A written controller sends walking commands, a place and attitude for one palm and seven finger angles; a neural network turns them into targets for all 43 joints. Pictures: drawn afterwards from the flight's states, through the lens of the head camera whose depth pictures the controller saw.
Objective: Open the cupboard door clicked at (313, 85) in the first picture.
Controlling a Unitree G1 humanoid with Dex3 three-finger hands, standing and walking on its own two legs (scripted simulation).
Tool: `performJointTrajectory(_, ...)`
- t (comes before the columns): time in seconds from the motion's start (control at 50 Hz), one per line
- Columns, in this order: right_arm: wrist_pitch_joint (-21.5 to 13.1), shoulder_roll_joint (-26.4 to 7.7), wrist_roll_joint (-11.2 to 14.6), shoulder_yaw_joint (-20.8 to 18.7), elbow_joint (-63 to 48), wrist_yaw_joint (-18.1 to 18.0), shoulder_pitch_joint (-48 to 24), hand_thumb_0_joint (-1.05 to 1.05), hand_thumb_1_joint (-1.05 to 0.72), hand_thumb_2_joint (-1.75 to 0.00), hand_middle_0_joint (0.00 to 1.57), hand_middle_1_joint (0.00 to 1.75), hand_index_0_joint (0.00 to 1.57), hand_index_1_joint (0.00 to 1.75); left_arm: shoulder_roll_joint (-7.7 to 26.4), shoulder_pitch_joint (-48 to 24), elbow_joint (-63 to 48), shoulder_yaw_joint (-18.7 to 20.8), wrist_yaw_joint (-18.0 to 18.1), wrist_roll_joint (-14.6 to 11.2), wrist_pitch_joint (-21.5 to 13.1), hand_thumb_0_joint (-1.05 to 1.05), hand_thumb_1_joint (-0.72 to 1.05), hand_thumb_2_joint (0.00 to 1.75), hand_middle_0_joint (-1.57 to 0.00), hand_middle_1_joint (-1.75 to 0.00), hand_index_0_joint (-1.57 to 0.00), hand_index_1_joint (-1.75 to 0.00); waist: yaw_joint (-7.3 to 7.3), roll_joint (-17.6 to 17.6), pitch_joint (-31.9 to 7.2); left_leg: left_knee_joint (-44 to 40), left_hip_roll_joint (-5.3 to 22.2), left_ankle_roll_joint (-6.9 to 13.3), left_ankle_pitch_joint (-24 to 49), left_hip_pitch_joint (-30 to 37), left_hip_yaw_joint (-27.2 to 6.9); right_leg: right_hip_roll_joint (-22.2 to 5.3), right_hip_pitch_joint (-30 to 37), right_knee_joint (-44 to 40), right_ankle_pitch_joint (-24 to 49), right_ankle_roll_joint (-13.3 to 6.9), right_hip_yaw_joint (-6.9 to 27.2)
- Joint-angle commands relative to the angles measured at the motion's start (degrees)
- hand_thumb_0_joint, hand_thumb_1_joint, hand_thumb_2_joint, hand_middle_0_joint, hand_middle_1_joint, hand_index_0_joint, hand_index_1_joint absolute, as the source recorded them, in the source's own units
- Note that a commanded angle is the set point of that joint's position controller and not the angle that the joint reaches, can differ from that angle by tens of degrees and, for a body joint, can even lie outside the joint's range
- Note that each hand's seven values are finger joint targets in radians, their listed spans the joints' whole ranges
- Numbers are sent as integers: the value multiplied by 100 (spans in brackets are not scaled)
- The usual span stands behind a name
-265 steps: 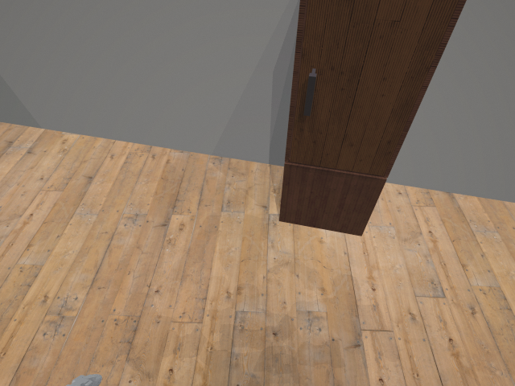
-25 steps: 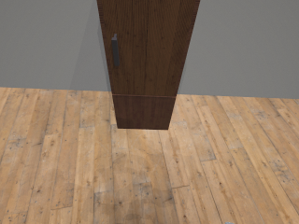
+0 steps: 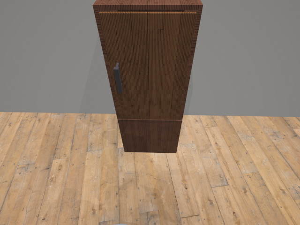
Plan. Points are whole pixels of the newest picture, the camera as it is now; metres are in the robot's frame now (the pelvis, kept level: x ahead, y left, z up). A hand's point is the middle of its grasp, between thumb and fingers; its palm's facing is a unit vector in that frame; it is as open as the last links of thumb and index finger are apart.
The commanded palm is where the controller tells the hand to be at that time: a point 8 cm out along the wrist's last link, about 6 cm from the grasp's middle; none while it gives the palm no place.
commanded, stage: take the last steps up to it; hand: left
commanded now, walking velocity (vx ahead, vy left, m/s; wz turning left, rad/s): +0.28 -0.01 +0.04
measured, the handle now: (118, 78) +0.73 +0.20 -0.03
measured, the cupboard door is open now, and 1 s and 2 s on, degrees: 0 0 0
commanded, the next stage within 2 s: come to a stop and stand still in 0.34 s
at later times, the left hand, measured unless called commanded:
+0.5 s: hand (79, 215) +0.19 +0.25 -0.18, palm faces +0.03 -0.98 -0.17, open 7.4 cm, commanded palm none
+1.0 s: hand (85, 197) +0.25 +0.25 -0.19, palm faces +0.04 -0.97 -0.24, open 7.3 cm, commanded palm none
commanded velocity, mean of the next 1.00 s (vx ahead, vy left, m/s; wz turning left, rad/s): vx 0.00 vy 0.00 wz -0.01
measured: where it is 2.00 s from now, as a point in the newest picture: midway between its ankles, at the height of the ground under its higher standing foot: outside the picture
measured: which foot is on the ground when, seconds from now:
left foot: up 0.00-0.22, down 0.24-0.72, up 0.74-0.98, down 1.00-1.00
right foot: down 0.00-0.24, up 0.26-0.66, down 0.68-1.00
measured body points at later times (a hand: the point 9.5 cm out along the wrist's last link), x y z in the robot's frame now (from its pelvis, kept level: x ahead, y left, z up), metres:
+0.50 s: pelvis +0.16 +0.07 +0.00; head +0.16 +0.09 +0.45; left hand +0.19 +0.30 -0.16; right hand +0.19 -0.16 -0.14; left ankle +0.17 +0.15 -0.74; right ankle +0.17 -0.07 -0.68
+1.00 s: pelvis +0.17 +0.07 -0.02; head +0.19 +0.07 +0.43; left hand +0.24 +0.30 -0.17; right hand +0.22 -0.18 -0.17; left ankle +0.16 +0.18 -0.74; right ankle +0.23 -0.08 -0.74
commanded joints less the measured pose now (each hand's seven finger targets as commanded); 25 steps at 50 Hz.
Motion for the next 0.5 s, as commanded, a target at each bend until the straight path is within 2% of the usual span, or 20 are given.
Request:
performJointTrajectory(0.0,-201,-35,27,-61,-575,63,-493,0,-90,-90,20,30,20,30,722,466,23,109,39,14,-170,0,90,90,-20,-30,-20,-30,12,-874,760,-386,276,-110,542,-900,117,-1376,-86,-1615,652,-595,921)
performJointTrajectory(0.06,-242,56,47,-29,-695,103,-844,0,-90,-90,20,30,20,30,784,627,165,113,47,20,-180,0,90,90,-20,-30,-20,-30,77,-893,759,-1253,247,-101,622,-683,337,-1345,2,-1436,1187,-639,747)
performJointTrajectory(0.12,-323,83,65,-5,-742,115,-983,0,-90,-90,20,30,20,30,861,648,259,149,60,29,-142,0,90,90,-20,-30,-20,-30,122,-955,677,-1928,142,-5,529,-79,457,-1379,2,-1148,1358,-588,684)
performJointTrajectory(0.14,-345,67,66,-13,-714,98,-893,0,-90,-90,20,30,20,30,878,629,284,163,61,23,-118,0,90,90,-20,-30,-20,-30,57,-956,648,-2156,84,19,568,212,526,-1337,-33,-989,1380,-548,648)
performJointTrajectory(0.16,-371,-5,51,-21,-625,64,-629,0,-90,-90,20,30,20,30,854,568,294,171,65,6,-94,0,90,90,-20,-30,-20,-30,-92,-932,582,-2487,7,46,738,769,582,-1247,-207,-668,1453,-473,557)
performJointTrajectory(0.18,-409,-164,30,-61,-437,23,-39,0,-90,-90,20,30,20,30,814,501,291,171,52,-4,-66,0,90,90,-20,-30,-20,-30,-360,-605,330,-2857,-117,77,949,1646,635,-1032,-488,117,1552,-360,322)
performJointTrajectory(0.2,-461,-557,-20,-151,-210,-51,747,0,-90,-90,20,30,20,30,614,625,253,144,35,-30,-45,0,90,90,-20,-30,-20,-30,-615,274,-209,-3237,415,239,1069,2754,-42,-671,-958,1458,1214,-159,105)
performJointTrajectory(0.22,-473,-1214,-45,-282,-81,-131,1292,0,-90,-90,20,30,20,30,289,882,160,102,-3,-96,-19,0,90,90,-20,-30,-20,-30,-654,1733,-689,-3913,1893,744,1299,3529,-2050,71,-2061,3134,-1276,102,-234)
performJointTrajectory(0.24,-411,-1270,11,-262,-55,-174,1300,0,-90,-90,20,30,20,30,415,701,12,98,29,-43,10,0,90,90,-20,-30,-20,-30,-657,1602,-827,-4455,2264,976,541,3296,-2487,96,-2301,4099,-1923,-10,383)
performJointTrajectory(0.26,-398,-1118,33,-244,-156,-214,843,0,-90,-90,20,30,20,30,399,376,-2,98,30,-52,26,0,90,90,-20,-30,-20,-30,-594,1263,-537,-4649,2261,1039,81,2753,-2466,-137,-2580,4636,-1526,-51,609)
performJointTrajectory(0.28,-404,-831,50,-183,-313,-224,380,0,-90,-90,20,30,20,30,446,82,-19,107,-26,-47,35,0,90,90,-20,-30,-20,-30,-455,610,54,-4739,2118,1089,-4,2054,-2155,-395,-2690,4766,-1061,-36,682)
performJointTrajectory(0.3,-448,-563,24,-94,-363,-226,135,0,-90,-90,20,30,20,30,361,23,19,117,-66,7,51,0,90,90,-20,-30,-20,-30,-321,343,379,-4812,1913,998,340,1601,-1683,-521,-2596,4618,-725,11,743)
performJointTrajectory(0.32,-495,-363,25,-29,-345,-237,29,0,-90,-90,20,30,20,30,281,92,60,118,-86,33,85,0,90,90,-20,-30,-20,-30,-180,291,439,-4809,1688,872,843,1326,-1194,-565,-2328,4334,-535,45,732)
performJointTrajectory(0.34,-527,-248,28,-21,-364,-244,-44,0,-90,-90,20,30,20,30,192,262,102,117,-85,41,140,0,90,90,-20,-30,-20,-30,-82,399,344,-4800,1518,808,1215,1218,-771,-556,-2087,4104,-373,91,676)
performJointTrajectory(0.36,-538,-236,36,-2,-380,-250,-101,0,-90,-90,20,30,20,30,168,375,125,117,-81,31,189,0,90,90,-20,-30,-20,-30,-16,432,230,-4798,1405,804,1406,1221,-524,-508,-1948,3876,-285,115,636)
performJointTrajectory(0.42,-534,-266,46,5,-376,-253,-79,0,-90,-90,20,30,20,30,185,233,38,116,-74,30,270,0,90,90,-20,-30,-20,-30,42,290,250,-4855,1357,897,1747,1312,-327,-493,-1938,3219,-65,200,605)
performJointTrajectory(0.48,-475,-238,39,55,-350,-276,-147,0,-90,-90,20,30,20,30,187,-84,-79,56,3,-15,321,0,90,90,-20,-30,-20,-30,56,253,271,-4515,1299,851,3283,1289,-66,-433,-1477,2219,155,276,599)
